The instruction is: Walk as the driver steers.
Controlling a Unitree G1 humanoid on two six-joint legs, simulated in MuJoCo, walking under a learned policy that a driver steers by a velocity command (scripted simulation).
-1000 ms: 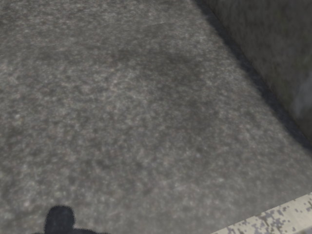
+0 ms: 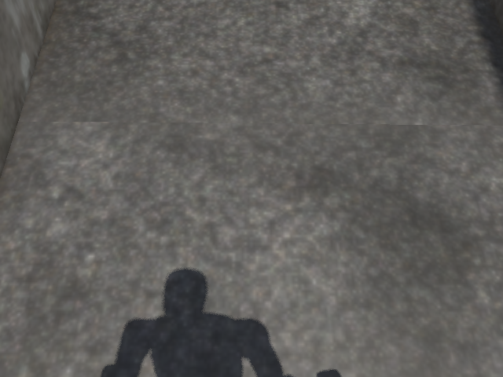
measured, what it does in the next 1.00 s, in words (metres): climbs, turning left: right foot 0.04 m higher, then left foot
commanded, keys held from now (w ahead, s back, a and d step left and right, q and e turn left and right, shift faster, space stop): w+q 0.34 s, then w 0.66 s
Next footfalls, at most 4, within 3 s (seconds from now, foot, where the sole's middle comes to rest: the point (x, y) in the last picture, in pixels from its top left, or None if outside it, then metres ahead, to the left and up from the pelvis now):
0.32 right None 0.37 -0.13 -0.71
0.72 left None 0.41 0.19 -0.71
1.22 right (226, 247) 0.79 0.08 -0.65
1.66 left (136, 219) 0.88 0.34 -0.64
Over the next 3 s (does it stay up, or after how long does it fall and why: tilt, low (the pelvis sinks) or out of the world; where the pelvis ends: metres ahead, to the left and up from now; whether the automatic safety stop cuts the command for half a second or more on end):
stays up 0.78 0.13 0.12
